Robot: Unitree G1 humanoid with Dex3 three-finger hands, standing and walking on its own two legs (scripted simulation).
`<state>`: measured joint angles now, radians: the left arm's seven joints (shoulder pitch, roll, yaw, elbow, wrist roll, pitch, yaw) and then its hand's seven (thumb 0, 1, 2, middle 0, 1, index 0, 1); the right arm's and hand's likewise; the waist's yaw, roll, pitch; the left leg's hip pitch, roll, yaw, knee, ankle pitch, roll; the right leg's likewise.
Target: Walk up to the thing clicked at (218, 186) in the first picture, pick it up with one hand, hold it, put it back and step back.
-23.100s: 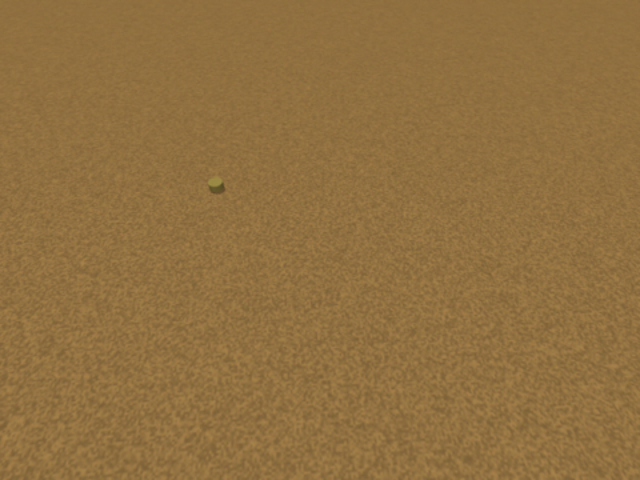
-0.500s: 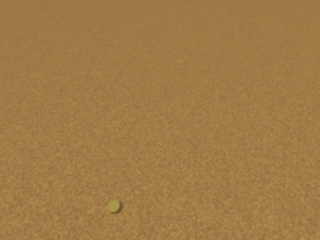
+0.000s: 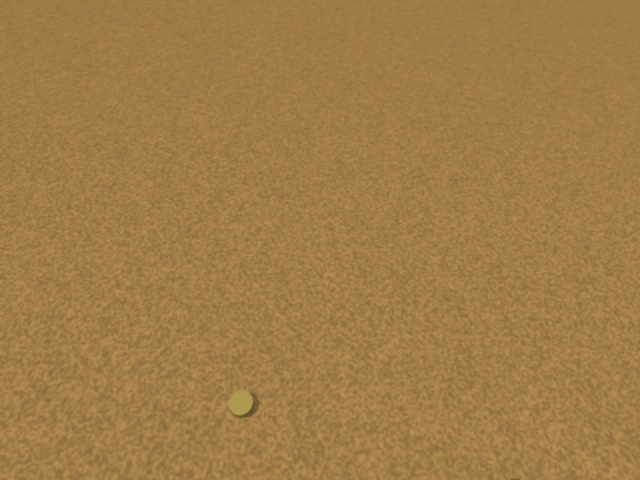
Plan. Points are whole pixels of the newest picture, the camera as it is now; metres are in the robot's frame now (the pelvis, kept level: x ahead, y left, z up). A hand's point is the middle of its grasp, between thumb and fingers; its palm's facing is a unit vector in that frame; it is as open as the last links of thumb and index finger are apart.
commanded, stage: walk up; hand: left
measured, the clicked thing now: (241, 404) +0.43 +0.20 -0.76
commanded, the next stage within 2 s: stand in 1.60 s
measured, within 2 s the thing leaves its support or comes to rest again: neither
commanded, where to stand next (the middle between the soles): +0.05 -0.04 m, yaw +0 degrees
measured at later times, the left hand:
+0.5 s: hand out of the picture +0.14 +0.21 -0.14, palm faces -0.01 -0.95 -0.31, open 7.4 cm
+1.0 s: hand out of the picture +0.08 +0.21 -0.15, palm faces +0.01 -0.95 -0.32, open 7.4 cm
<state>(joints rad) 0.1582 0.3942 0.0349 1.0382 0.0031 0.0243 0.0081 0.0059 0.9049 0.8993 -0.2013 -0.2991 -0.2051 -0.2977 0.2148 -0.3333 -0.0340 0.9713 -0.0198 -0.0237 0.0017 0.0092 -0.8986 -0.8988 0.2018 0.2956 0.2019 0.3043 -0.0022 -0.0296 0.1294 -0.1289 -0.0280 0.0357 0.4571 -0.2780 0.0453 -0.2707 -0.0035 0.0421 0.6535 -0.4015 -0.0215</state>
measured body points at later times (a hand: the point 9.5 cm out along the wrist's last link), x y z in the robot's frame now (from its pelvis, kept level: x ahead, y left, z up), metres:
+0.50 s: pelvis +0.02 -0.03 +0.01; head +0.04 -0.02 +0.46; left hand +0.14 +0.26 -0.12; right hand +0.12 -0.34 -0.11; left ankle -0.02 +0.09 -0.74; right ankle +0.03 -0.13 -0.74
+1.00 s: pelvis +0.00 -0.04 +0.01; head +0.02 -0.04 +0.46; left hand +0.08 +0.26 -0.13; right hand +0.07 -0.34 -0.12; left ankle -0.02 +0.09 -0.74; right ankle +0.03 -0.13 -0.74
